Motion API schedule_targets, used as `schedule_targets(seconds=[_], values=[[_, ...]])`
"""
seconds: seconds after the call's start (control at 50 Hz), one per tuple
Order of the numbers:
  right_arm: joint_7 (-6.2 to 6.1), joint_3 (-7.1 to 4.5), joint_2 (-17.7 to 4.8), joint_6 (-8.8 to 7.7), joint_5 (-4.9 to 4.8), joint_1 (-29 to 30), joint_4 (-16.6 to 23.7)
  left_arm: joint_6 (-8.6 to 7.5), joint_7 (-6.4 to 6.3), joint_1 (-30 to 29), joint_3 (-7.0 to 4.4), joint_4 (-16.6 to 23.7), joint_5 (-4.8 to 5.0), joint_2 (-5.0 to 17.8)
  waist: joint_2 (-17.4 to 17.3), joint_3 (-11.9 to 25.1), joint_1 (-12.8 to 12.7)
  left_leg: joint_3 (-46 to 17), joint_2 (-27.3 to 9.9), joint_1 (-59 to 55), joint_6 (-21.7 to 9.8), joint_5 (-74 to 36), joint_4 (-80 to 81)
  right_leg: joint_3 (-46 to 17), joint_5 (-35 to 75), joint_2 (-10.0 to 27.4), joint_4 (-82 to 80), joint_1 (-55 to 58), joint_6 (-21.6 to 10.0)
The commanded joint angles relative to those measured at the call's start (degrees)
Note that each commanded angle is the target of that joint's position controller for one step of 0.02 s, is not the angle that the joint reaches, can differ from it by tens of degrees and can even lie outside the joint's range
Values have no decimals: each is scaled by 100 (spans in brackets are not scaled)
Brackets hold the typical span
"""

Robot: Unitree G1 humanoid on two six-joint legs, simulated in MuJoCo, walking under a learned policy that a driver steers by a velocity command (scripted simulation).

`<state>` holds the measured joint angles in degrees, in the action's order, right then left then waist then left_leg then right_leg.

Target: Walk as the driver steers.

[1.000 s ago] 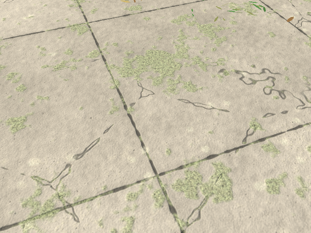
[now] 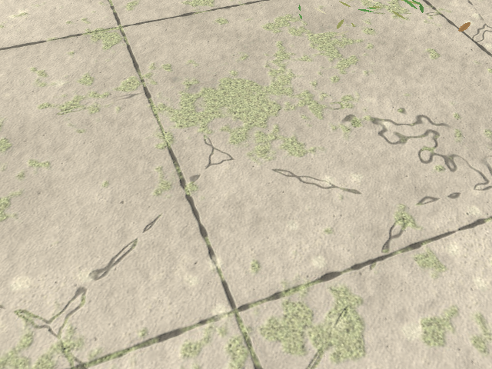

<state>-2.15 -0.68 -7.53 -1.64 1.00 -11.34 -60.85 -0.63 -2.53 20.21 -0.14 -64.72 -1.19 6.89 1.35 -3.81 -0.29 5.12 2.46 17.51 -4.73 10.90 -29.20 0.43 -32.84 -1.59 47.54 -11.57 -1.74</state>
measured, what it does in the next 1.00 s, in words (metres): steps on the spot, turning left: right foot, then left foot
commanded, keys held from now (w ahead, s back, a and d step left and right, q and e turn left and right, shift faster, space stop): q+shift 0.62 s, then shift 0.26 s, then w+shift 0.04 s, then w+e+shift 0.08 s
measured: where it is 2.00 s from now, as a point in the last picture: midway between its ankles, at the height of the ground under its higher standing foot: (223, 309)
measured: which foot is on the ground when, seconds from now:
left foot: down 0.00-0.30, up 0.32-0.76, down 0.78-1.00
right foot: up 0.00-0.28, down 0.30-0.78, up 0.80-1.00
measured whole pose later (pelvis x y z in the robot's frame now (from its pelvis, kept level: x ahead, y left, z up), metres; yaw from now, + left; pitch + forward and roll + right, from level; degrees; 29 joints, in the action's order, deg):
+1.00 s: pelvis -0.01 -0.01 +0.02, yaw +38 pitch +0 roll -1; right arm 0.5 -2.1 -12.6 0.5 1.2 -10.9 -43.9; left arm 2.8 2.9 17.0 -3.9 -47.4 -2.0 16.1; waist 2.5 -0.8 -1.8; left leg 3.2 2.0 7.1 -4.1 12.5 -18.9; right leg 2.5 -17.8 3.6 56.7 -25.8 0.5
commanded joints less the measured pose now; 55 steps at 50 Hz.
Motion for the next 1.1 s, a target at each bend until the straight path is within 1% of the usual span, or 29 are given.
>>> schedule_targets(seconds=[0.02, 0.06, 0.16, 0.24, 0.28, 0.3, 0.32, 0.34, 0.36, 0.38, 0.42, 0.48, 0.56, 0.62, 0.68, 0.74, 0.76, 0.78, 0.8, 0.82, 0.84, 0.86, 0.88, 0.9, 0.92, 0.94, 0.96, 1.02, 1.1], values=[[-51, -176, -892, 103, 18, -166, 217, 89, -46, 239, -133, 252, -26, 387, -781, 36, -66, -1961, -1408, -313, -856, -1582, 1334, -56, 204, 67, 65, -685, 107], [-15, -305, -1099, 162, -1, -369, 323, 116, -101, 165, -199, 367, 15, 475, -612, 318, -2, -2221, -1470, -491, -1009, -1364, 1296, -60, 294, -23, 333, -973, 160], [30, -497, -1179, 304, 87, -225, 674, 157, -133, -495, -299, 890, 62, 602, -696, 409, 79, -2612, -1320, 165, -1031, 11, 1468, -166, 825, -61, 159, -1105, 217], [96, -625, -1292, 388, 85, 88, 946, 127, -144, -456, -337, 1144, 131, 711, -878, 578, 10, -2926, -1080, 554, -738, 305, 1447, -221, 1071, -244, -777, -427, 201], [131, -665, -1285, 442, 12, 466, 1136, 79, -163, 87, -358, 1112, 156, 756, -866, 594, -327, -2885, -720, 1180, -292, 948, 1283, -146, 1576, -300, -2136, 631, 122], [133, -619, -1056, 446, -52, 420, 1248, 43, -200, 341, -457, 1137, 104, 1147, -301, 514, -369, -2474, -241, 1799, 126, 1761, 686, -716, 1065, 349, -3208, 1214, -1], [109, -499, -478, 434, -159, -15, 1366, 37, -252, 19, -578, 1413, 44, 1829, 1417, 766, -64, -1100, 617, 2321, 411, 2273, -1418, -2691, -9, 2382, -3941, 1381, -437], [93, -581, -963, 424, 57, 50, 1248, 86, -261, -838, -538, 1671, -66, 1764, 1031, 325, 76, -693, 244, 2300, 513, 2154, -2381, -2786, 229, 2730, -4211, -11, -904], [168, -656, -1216, 433, 125, 105, 1235, 77, -258, -1140, -446, 1829, -110, 1358, 462, 185, 192, -788, 24, 1782, 519, 1731, -3057, -2294, 771, 2322, -4029, -506, -983], [237, -676, -1166, 459, 164, -111, 1144, 50, -241, -1411, -381, 1895, -86, 1149, 192, 127, 425, -771, -7, 1630, 514, 1343, -3558, -1552, 1508, 1868, -3776, -619, -824], [329, -678, -1111, 562, 147, -492, 1043, 13, -225, -1567, -354, 2103, -48, 1131, 369, 269, 537, -611, -63, 1736, 593, 986, -4260, -550, 2410, 1437, -3448, -306, -665], [435, -635, -1147, 654, 97, -30, 1362, -10, -140, -1082, -371, 2134, -50, 1192, 492, 282, 207, -461, -247, 2071, 791, 836, -3959, -131, 3016, 1517, -3230, 373, -785], [592, -570, -1126, 714, 59, 526, 1822, -32, -77, -508, -485, 2093, -71, 1506, 612, 428, -150, -337, -443, 2082, 893, 1109, -3015, 19, 3872, 1976, -2990, 1257, -997], [676, -530, -1057, 731, -15, 750, 2112, -35, 30, -537, -533, 2172, -104, 1616, 711, 503, -198, -117, -506, 1533, 751, 1248, -2323, 454, 4318, 2110, -2760, 1170, -955], [636, -502, -1039, 700, -78, 681, 2240, -42, 167, -558, -582, 2169, -116, 1722, 928, 633, -191, 134, -284, 667, 520, 1458, -1575, 716, 4783, 2064, -2454, 812, -864], [551, -512, -1086, 638, -33, 415, 2254, 21, 259, -642, -619, 2170, -2, 1819, 957, 718, -19, 178, -125, -24, 300, 1098, -367, 777, 4740, 2102, -1953, 696, -619], [496, -509, -1119, 561, 47, 102, 2163, 77, 277, -622, -618, 2133, 53, 1804, 605, 794, 209, 75, -100, -720, 236, 141, 653, 987, 4360, 2000, -1482, 325, -328], [419, -589, -1513, 439, 173, -272, 2071, 128, 298, -418, -559, 2144, 81, 1584, -335, 1070, 339, -1004, -826, -1919, 99, -548, 1269, 1260, 2991, 1635, -423, -702, 22], [363, -724, -2356, 337, 60, -279, 2206, 168, 323, -504, -375, 2599, 11, 955, -2066, 1038, 211, -3112, -2635, -2369, -722, -3323, 1108, 1319, -421, 633, 573, -2332, 415], [297, -711, -2071, 320, -45, -679, 2087, 274, 250, -886, -424, 2519, -71, 1287, -1004, 1212, 628, -2526, -2611, -2168, -1202, -3816, 847, 392, -388, 697, 1322, -2187, 419], [251, -557, -1731, 311, -37, -342, 2086, 316, 264, -863, -429, 2478, 25, 1273, -940, 956, 363, -2022, -2267, -1848, -1159, -3617, 884, 207, -51, 684, 1488, -2133, 373], [209, -438, -1446, 323, -15, 186, 2147, 297, 281, -764, -422, 2361, 91, 1263, -886, 624, 106, -1584, -1846, -1493, -890, -3101, 1052, 72, 461, 737, 1261, -2000, 335], [159, -392, -1364, 312, -49, 513, 2200, 291, 285, -684, -464, 2296, 31, 1386, -1029, 486, -37, -1352, -1567, -1421, -697, -2984, 1110, 90, 835, 702, 1129, -1946, 321], [151, -373, -1304, 300, -53, 365, 2162, 277, 335, -398, -492, 2171, -104, 1517, -1083, 753, -14, -1283, -1361, -1494, -675, -1859, 1355, 211, 1108, 628, 1205, -1760, 318], [190, -354, -1284, 276, -37, 128, 2077, 277, 408, -317, -513, 2109, -170, 1559, -1009, 822, 49, -1444, -1305, -1566, -664, -52, 1678, 230, 1293, 600, 1203, -1800, 279], [225, -335, -1273, 234, -19, -18, 1983, 285, 502, -279, -510, 2050, -168, 1523, -1027, 721, 77, -1614, -1367, -1670, -616, 1375, 2045, 271, 1436, 582, 1106, -2010, 247], [249, -358, -1387, 172, 13, -115, 1930, 282, 580, -464, -519, 2095, -123, 1523, -1073, 426, 143, -1794, -1477, -1675, -583, 2096, 2323, 233, 1584, 575, 1013, -2313, 212], [221, -413, -1553, -56, 113, -482, 1754, 196, 657, -882, -545, 2179, 2, 1437, -797, -110, 265, -1755, -1800, -1936, -488, 2278, 2655, -317, 1922, 424, 918, -3142, 124], [137, -403, -1463, -276, 75, -526, 1684, 119, 646, -863, -579, 2149, -26, 1325, -593, -154, 122, -1287, -2042, -2129, -461, 1992, 2707, -515, 2226, 464, 1273, -3804, 148]])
